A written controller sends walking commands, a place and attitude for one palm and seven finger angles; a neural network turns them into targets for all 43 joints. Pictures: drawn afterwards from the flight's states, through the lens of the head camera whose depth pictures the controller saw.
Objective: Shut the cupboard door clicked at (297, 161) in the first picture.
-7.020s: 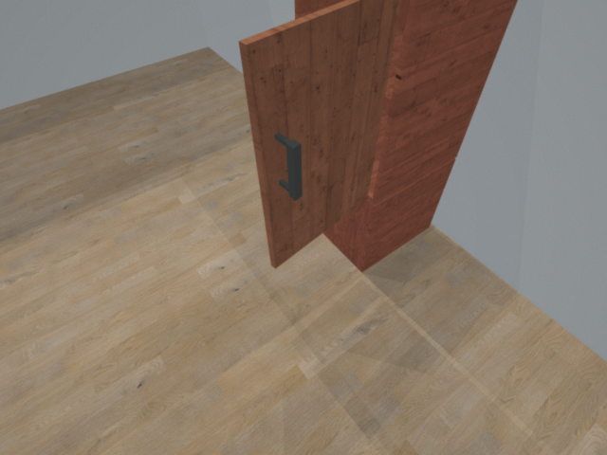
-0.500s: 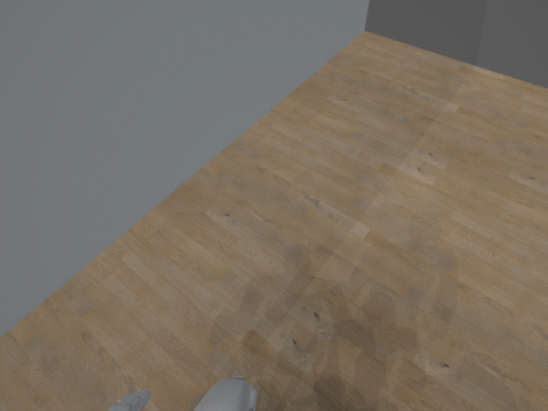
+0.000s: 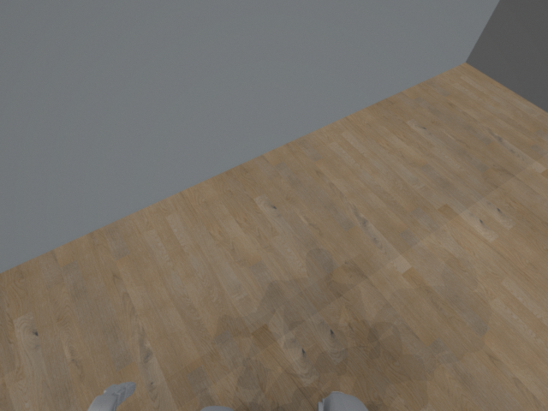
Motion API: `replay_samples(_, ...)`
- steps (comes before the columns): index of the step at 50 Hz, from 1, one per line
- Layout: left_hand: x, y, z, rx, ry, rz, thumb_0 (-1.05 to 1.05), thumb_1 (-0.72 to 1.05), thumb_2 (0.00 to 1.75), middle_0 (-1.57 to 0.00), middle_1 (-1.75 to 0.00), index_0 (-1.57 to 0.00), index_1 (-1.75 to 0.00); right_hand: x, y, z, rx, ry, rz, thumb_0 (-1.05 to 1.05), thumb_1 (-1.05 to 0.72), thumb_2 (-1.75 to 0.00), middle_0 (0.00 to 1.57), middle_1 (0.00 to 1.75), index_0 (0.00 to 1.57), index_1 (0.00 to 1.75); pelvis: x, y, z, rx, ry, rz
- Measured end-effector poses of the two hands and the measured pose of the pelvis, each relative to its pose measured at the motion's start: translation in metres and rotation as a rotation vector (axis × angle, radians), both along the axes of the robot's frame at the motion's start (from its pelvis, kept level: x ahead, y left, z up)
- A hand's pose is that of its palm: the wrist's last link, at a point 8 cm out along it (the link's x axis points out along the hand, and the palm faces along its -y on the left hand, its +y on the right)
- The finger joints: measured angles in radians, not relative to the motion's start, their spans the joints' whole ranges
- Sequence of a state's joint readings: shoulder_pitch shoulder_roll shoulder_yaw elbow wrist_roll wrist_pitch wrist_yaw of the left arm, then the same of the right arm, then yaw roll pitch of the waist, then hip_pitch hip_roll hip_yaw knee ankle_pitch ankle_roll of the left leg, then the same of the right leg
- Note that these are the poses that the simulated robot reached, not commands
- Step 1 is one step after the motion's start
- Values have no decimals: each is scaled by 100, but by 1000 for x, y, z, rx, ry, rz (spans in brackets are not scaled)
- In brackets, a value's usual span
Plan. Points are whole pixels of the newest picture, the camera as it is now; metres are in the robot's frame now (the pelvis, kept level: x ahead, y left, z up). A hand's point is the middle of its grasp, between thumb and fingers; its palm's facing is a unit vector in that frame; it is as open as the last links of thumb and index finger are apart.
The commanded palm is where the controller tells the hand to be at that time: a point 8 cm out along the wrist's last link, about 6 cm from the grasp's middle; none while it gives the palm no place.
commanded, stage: walk to a spot facing it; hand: left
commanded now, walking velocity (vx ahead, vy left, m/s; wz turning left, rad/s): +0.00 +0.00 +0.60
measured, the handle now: out of the picture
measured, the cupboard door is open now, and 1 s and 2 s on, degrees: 97 97 97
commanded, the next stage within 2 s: none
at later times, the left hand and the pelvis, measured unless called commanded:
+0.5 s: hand out of the picture +0.00 +0.19 -0.19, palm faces +0.34 -0.92 -0.21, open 7.3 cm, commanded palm none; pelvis +0.02 -0.02 -0.01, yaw +19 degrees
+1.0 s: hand out of the picture +0.02 +0.14 -0.15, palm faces +0.56 -0.79 -0.26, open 7.3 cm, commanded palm none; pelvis +0.06 -0.07 +0.00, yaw +36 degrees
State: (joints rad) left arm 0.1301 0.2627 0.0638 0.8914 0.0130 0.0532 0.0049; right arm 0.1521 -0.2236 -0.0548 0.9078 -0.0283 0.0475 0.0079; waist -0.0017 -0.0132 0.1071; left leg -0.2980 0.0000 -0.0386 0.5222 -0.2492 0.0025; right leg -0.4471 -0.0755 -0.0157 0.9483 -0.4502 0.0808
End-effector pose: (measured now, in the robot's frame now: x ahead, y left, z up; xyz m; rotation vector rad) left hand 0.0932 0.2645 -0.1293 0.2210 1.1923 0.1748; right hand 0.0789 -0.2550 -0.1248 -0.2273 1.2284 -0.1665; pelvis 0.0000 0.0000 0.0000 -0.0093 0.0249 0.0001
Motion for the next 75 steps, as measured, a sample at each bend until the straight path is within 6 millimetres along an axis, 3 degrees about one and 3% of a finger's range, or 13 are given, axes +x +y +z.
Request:
replay_samples(5,5,-19,7,38,-76,25,1,91,90,-20,-30,-20,-30,2,-23,-20,34,33,20,0,-90,-90,20,30,20,30,3,-25,-10,20,6,61)
replay_samples(12,-31,-47,12,22,-29,109,0,91,90,-20,-30,-20,-30,31,-39,-17,37,53,87,0,-91,-90,20,30,20,30,7,-38,-2,31,-12,162)
replay_samples(18,-67,-56,-2,-41,16,215,1,90,90,-20,-30,-21,-30,71,-22,-4,21,35,208,0,-91,-90,19,30,20,30,13,-37,1,43,-5,247)
replay_samples(23,-104,-42,-28,-75,63,326,1,90,90,-20,-30,-21,-30,112,8,-4,-9,-41,325,0,-91,-90,19,30,20,30,15,-24,-15,26,0,318)
replay_samples(26,-116,-32,-29,-63,101,370,1,91,90,-20,-30,-21,-30,122,21,2,-17,-66,368,0,-91,-90,19,30,20,30,16,-23,-12,21,-2,341)
replay_samples(36,-95,-22,3,10,-6,444,1,91,90,-20,-30,-20,-30,129,20,-1,6,2,442,0,-90,-90,20,30,20,30,29,-38,0,2,-3,445)
replay_samples(41,-82,-39,9,67,-67,469,1,91,90,-20,-30,-20,-30,145,3,-23,38,36,461,0,-90,-90,20,30,20,30,43,-60,-11,27,5,501)
replay_samples(46,-95,-69,16,53,-41,531,0,91,90,-20,-30,-20,-30,169,-1,-23,39,58,509,0,-91,-90,20,30,20,30,51,-67,-4,36,-8,580)
replay_samples(51,-113,-97,11,-5,-6,612,1,91,90,-20,-30,-21,-30,193,15,-10,32,60,588,0,-91,-90,19,30,20,30,60,-69,4,54,2,650)
replay_samples(55,-139,-110,0,-46,20,694,0,91,90,-20,-30,-21,-30,215,44,-5,22,37,682,0,-91,-90,19,30,20,30,60,-64,2,50,2,705)
replay_samples(63,-198,-106,-29,-86,114,845,1,91,90,-20,-30,-21,-30,240,109,2,14,-89,838,0,-91,-90,19,30,20,30,55,-47,-13,29,-3,796)
replay_samples(69,-192,-88,-8,-37,50,892,1,91,90,-20,-30,-20,-30,237,115,5,5,-49,890,0,-91,-90,20,30,20,30,61,-46,-1,8,-2,860)
replay_samples(75,-161,-76,10,16,-32,898,1,91,90,-20,-30,-20,-30,242,103,-6,21,29,908,0,-90,-90,20,30,20,30,84,-48,1,4,1,921)
